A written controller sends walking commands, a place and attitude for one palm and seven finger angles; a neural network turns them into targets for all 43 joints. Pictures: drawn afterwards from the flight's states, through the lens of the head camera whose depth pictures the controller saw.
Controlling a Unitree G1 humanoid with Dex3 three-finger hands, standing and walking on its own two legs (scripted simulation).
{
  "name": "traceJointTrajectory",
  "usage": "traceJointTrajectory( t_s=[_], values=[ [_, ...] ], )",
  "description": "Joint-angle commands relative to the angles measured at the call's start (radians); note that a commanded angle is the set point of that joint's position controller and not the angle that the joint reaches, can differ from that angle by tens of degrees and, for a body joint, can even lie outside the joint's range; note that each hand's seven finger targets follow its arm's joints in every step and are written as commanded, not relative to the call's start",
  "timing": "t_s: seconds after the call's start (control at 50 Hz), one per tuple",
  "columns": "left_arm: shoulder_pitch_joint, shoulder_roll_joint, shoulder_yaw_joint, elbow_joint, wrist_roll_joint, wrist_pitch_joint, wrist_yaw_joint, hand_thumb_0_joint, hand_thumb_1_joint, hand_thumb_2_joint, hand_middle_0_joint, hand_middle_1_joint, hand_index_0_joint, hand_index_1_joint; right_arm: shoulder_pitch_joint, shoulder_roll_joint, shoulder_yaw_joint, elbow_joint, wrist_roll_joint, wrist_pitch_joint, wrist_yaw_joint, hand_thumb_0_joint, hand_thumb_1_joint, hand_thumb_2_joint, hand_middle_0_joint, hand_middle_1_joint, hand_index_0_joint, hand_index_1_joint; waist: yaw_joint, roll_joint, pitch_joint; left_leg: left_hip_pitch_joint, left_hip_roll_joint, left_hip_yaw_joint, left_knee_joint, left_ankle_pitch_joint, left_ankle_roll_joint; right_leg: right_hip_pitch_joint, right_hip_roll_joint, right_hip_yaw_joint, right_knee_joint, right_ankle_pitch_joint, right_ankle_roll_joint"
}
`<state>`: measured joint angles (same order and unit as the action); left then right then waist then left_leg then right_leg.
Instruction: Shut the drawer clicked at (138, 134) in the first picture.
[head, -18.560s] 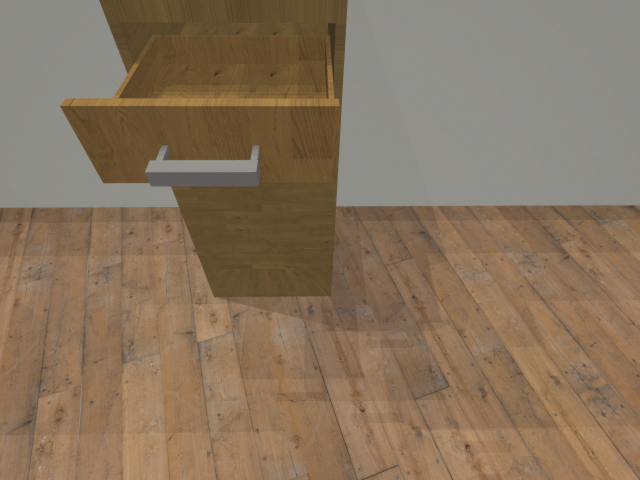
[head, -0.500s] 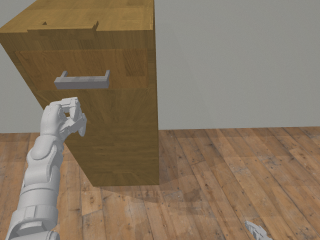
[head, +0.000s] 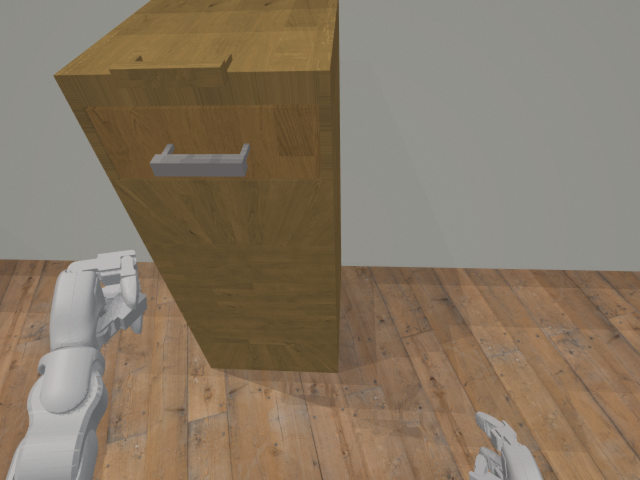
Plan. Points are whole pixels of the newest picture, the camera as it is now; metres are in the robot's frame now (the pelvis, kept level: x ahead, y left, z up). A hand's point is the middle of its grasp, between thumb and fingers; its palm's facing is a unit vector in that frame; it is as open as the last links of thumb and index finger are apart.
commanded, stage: draw the hand back to the body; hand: left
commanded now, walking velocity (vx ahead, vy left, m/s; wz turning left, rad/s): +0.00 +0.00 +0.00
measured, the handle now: (203, 157) +0.58 +0.26 +0.11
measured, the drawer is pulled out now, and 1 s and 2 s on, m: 0.00 0.00 0.00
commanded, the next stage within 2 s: step back with the hand held close in 0.58 s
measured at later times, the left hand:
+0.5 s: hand (72, 369) +0.17 +0.24 +0.16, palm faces +0.42 -0.81 -0.41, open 3.2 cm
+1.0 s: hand (72, 377) +0.17 +0.25 +0.14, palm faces +0.29 -0.83 -0.48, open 3.2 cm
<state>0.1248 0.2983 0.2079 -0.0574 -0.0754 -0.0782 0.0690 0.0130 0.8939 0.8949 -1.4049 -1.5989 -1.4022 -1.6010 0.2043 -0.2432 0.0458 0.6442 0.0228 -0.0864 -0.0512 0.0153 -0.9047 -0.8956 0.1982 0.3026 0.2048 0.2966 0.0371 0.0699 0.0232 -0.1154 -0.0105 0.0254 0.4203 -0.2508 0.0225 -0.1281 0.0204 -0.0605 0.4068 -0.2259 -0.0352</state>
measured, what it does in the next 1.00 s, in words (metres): stands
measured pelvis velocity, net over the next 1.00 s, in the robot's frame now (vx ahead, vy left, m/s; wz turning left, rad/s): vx -0.02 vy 0.02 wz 0.00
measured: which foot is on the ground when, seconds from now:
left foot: down 0.00-1.00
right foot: down 0.00-1.00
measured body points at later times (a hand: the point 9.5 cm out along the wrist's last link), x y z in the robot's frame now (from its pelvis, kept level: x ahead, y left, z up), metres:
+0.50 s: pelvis +0.01 +0.00 +0.00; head -0.02 -0.03 +0.45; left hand +0.14 +0.28 +0.18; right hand +0.20 -0.22 -0.08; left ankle -0.01 +0.10 -0.74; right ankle +0.00 -0.09 -0.74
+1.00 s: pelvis -0.02 +0.02 +0.00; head +0.00 +0.01 +0.45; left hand +0.15 +0.30 +0.16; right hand +0.15 -0.23 -0.09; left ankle -0.01 +0.10 -0.74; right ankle +0.00 -0.09 -0.74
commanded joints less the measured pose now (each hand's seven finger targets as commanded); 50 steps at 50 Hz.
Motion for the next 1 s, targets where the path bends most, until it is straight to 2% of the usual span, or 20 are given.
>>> traceJointTrajectory(
  t_s=[0.0, 0.04, 0.1, 0.12, 0.2, 0.3, 0.38, 0.46, 0.52, 0.56, 0.6, 0.68, 0.7, 0.72, 0.74, 0.76, 0.82, 0.9, 0.92, 0.98],
  values=[
    [-0.201, 0.194, 0.083, -0.333, 0.007, -0.099, 0.042, 0.000, 0.900, 0.900, -1.400, -1.600, -1.400, -1.600, -0.146, -0.092, -0.043, -0.163, -0.003, -0.064, -0.012, 0.000, -0.900, -0.900, 0.200, 0.300, 0.200, 0.300, -0.009, 0.023, -0.154, 0.066, 0.015, -0.039, -0.082, 0.179, 0.009, 0.057, -0.033, 0.055, -0.081, 0.147, 0.006],
    [-0.105, 0.190, 0.094, -0.346, 0.005, -0.099, 0.041, 0.000, 0.900, 0.900, -1.400, -1.600, -1.400, -1.600, -0.149, -0.093, -0.047, -0.163, -0.007, -0.062, -0.011, 0.000, -0.900, -0.900, 0.200, 0.300, 0.200, 0.300, -0.001, -0.024, -0.141, 0.067, 0.018, -0.037, -0.083, 0.208, 0.012, 0.070, -0.029, 0.053, -0.086, 0.171, 0.008],
    [0.022, 0.178, 0.107, -0.388, 0.003, -0.102, 0.036, 0.000, 0.900, 0.900, -1.400, -1.600, -1.400, -1.600, -0.152, -0.090, -0.053, -0.169, -0.008, -0.056, -0.002, 0.000, -0.900, -0.900, 0.200, 0.300, 0.200, 0.300, 0.008, -0.052, -0.128, 0.059, 0.019, -0.036, -0.080, 0.236, 0.010, 0.082, -0.030, 0.049, -0.080, 0.197, 0.009],
    [0.075, 0.184, 0.119, -0.375, 0.003, -0.099, 0.032, 0.000, 0.900, 0.900, -1.400, -1.600, -1.400, -1.600, -0.156, -0.093, -0.053, -0.167, -0.011, -0.053, 0.000, 0.000, -0.900, -0.900, 0.200, 0.300, 0.200, 0.300, 0.015, -0.068, -0.094, 0.046, 0.020, -0.037, -0.082, 0.231, 0.010, 0.075, -0.027, 0.051, -0.093, 0.187, 0.008],
    [0.188, 0.190, 0.157, -0.447, -0.003, -0.105, 0.029, 0.000, 0.900, 0.900, -1.400, -1.600, -1.400, -1.600, -0.155, -0.083, -0.058, -0.180, -0.013, -0.041, 0.005, 0.000, -0.900, -0.900, 0.200, 0.300, 0.200, 0.300, 0.019, -0.066, -0.083, 0.033, 0.022, -0.033, -0.075, 0.243, 0.011, 0.081, -0.032, 0.052, -0.089, 0.207, 0.011],
    [0.271, 0.206, 0.183, -0.587, 0.002, -0.112, 0.039, 0.000, 0.900, 0.900, -1.400, -1.600, -1.400, -1.600, -0.150, -0.075, -0.058, -0.199, -0.015, -0.049, 0.000, 0.000, -0.900, -0.900, 0.200, 0.300, 0.200, 0.300, 0.020, 0.021, -0.099, 0.047, 0.021, -0.029, -0.062, 0.248, 0.005, 0.074, -0.035, 0.055, -0.092, 0.210, 0.010],
    [0.369, 0.195, 0.188, -0.626, 0.004, -0.106, 0.049, 0.000, 0.900, 0.900, -1.400, -1.600, -1.400, -1.600, -0.144, -0.072, -0.061, -0.202, -0.015, -0.058, -0.007, 0.000, -0.900, -0.900, 0.200, 0.300, 0.200, 0.300, 0.021, -0.012, -0.076, 0.044, 0.025, -0.031, -0.053, 0.242, 0.005, 0.054, -0.031, 0.053, -0.098, 0.201, 0.012],
    [0.301, 0.167, 0.151, -0.562, 0.012, -0.098, 0.053, 0.000, 0.900, 0.900, -1.400, -1.600, -1.400, -1.600, -0.140, -0.076, -0.061, -0.183, -0.016, -0.062, -0.017, 0.000, -0.900, -0.900, 0.200, 0.300, 0.200, 0.300, 0.001, -0.047, 0.021, 0.031, 0.024, -0.036, -0.063, 0.145, 0.013, -0.021, -0.031, 0.055, -0.132, 0.084, 0.015],
    [0.274, 0.182, 0.163, -0.549, 0.015, -0.102, 0.058, 0.000, 0.900, 0.900, -1.400, -1.600, -1.400, -1.600, -0.141, -0.079, -0.062, -0.178, -0.017, -0.066, -0.025, 0.000, -0.900, -0.900, 0.200, 0.300, 0.200, 0.300, 0.006, -0.053, 0.015, 0.040, 0.022, -0.039, -0.067, 0.125, 0.016, -0.020, -0.031, 0.054, -0.142, 0.052, 0.014],
    [0.267, 0.185, 0.164, -0.582, 0.016, -0.110, 0.061, 0.000, 0.900, 0.900, -1.400, -1.600, -1.400, -1.600, -0.142, -0.078, -0.061, -0.182, -0.019, -0.071, -0.025, 0.000, -0.900, -0.900, 0.200, 0.300, 0.200, 0.300, 0.013, -0.001, -0.035, 0.049, 0.019, -0.043, -0.068, 0.132, 0.014, 0.011, -0.036, 0.058, -0.129, 0.058, 0.010],
    [0.294, 0.186, 0.173, -0.591, 0.015, -0.110, 0.065, 0.000, 0.900, 0.900, -1.400, -1.600, -1.400, -1.600, -0.143, -0.074, -0.059, -0.183, -0.023, -0.077, -0.025, 0.000, -0.900, -0.900, 0.200, 0.300, 0.200, 0.300, 0.023, 0.000, -0.075, 0.057, 0.019, -0.041, -0.065, 0.171, 0.013, 0.043, -0.038, 0.056, -0.110, 0.111, 0.010],
    [0.319, 0.189, 0.180, -0.604, 0.014, -0.104, 0.066, 0.000, 0.900, 0.900, -1.400, -1.600, -1.400, -1.600, -0.146, -0.071, -0.056, -0.184, -0.025, -0.080, -0.022, 0.000, -0.900, -0.900, 0.200, 0.300, 0.200, 0.300, 0.029, -0.015, -0.078, 0.046, 0.021, -0.047, -0.069, 0.207, 0.006, 0.068, -0.032, 0.053, -0.104, 0.149, 0.008],
    [0.204, 0.344, 0.336, -0.706, 0.006, -0.148, 0.070, 0.000, 0.900, 0.900, -1.400, -1.600, -1.400, -1.600, -0.127, -0.100, -0.063, -0.223, -0.017, -0.054, -0.015, 0.000, -0.900, -0.900, 0.200, 0.300, 0.200, 0.300, -0.009, -0.029, 0.010, -0.046, 0.039, -0.077, -0.043, 0.149, 0.028, -0.034, -0.081, 0.155, -0.151, 0.186, 0.012],
    [0.213, 0.342, 0.344, -0.669, 0.009, -0.164, 0.066, 0.000, 0.900, 0.900, -1.400, -1.600, -1.400, -1.600, -0.121, -0.084, -0.061, -0.208, -0.018, -0.043, -0.016, 0.000, -0.900, -0.900, 0.200, 0.300, 0.200, 0.300, -0.011, -0.047, 0.026, -0.064, 0.035, -0.092, -0.038, 0.122, 0.023, -0.041, -0.103, 0.155, -0.160, 0.178, 0.003],
    [0.326, 0.255, 0.280, -0.585, 0.012, -0.156, 0.058, 0.000, 0.900, 0.900, -1.400, -1.600, -1.400, -1.600, -0.126, -0.082, -0.068, -0.193, -0.024, -0.033, -0.015, 0.000, -0.900, -0.900, 0.200, 0.300, 0.200, 0.300, -0.016, -0.069, 0.030, -0.060, 0.039, -0.092, -0.027, 0.156, 0.023, -0.056, -0.109, 0.149, -0.155, 0.204, 0.003],
    [0.388, 0.210, 0.245, -0.554, 0.015, -0.147, 0.052, 0.000, 0.900, 0.900, -1.400, -1.600, -1.400, -1.600, -0.120, -0.083, -0.072, -0.200, -0.025, -0.019, -0.010, 0.000, -0.900, -0.900, 0.200, 0.300, 0.200, 0.300, -0.019, -0.084, 0.004, -0.055, 0.043, -0.088, -0.022, 0.194, 0.021, -0.053, -0.108, 0.135, -0.140, 0.226, 0.007],
    [0.460, 0.162, 0.196, -0.553, 0.014, -0.146, 0.040, 0.000, 0.900, 0.900, -1.400, -1.600, -1.400, -1.600, -0.129, -0.099, -0.084, -0.214, -0.023, 0.007, -0.007, 0.000, -0.900, -0.900, 0.200, 0.300, 0.200, 0.300, -0.024, -0.017, -0.070, -0.051, 0.058, -0.082, -0.024, 0.306, 0.020, -0.034, -0.104, 0.090, -0.091, 0.273, 0.021],
    [0.509, 0.214, 0.241, -0.625, 0.013, -0.150, 0.051, 0.000, 0.900, 0.900, -1.400, -1.600, -1.400, -1.600, -0.123, -0.099, -0.100, -0.234, -0.014, 0.037, -0.010, 0.000, -0.900, -0.900, 0.200, 0.300, 0.200, 0.300, -0.024, -0.060, -0.180, -0.072, 0.073, -0.091, -0.021, 0.346, 0.021, 0.008, -0.095, 0.075, -0.037, 0.294, 0.030],
    [0.507, 0.243, 0.264, -0.657, 0.010, -0.153, 0.057, 0.000, 0.900, 0.900, -1.400, -1.600, -1.400, -1.600, -0.134, -0.101, -0.099, -0.241, -0.015, 0.041, -0.015, 0.000, -0.900, -0.900, 0.200, 0.300, 0.200, 0.300, -0.021, -0.044, -0.196, -0.084, 0.072, -0.097, -0.022, 0.361, 0.019, 0.017, -0.094, 0.074, -0.023, 0.306, 0.029],
    [0.527, 0.257, 0.279, -0.709, 0.011, -0.159, 0.067, 0.000, 0.900, 0.900, -1.400, -1.600, -1.400, -1.600, -0.122, -0.094, -0.105, -0.257, -0.010, 0.044, -0.022, 0.000, -0.900, -0.900, 0.200, 0.300, 0.200, 0.300, -0.021, -0.049, -0.220, -0.108, 0.081, -0.107, -0.016, 0.352, 0.020, 0.016, -0.088, 0.076, 0.013, 0.301, 0.034]
  ],
)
